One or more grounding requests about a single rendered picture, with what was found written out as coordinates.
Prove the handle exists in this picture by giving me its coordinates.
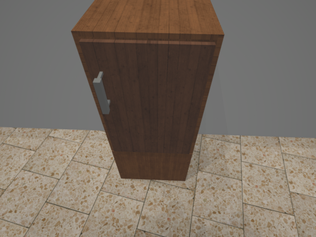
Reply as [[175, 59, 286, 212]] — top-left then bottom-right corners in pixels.
[[93, 72, 110, 114]]

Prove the cupboard door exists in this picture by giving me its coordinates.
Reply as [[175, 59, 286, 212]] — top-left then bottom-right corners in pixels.
[[79, 39, 216, 154]]

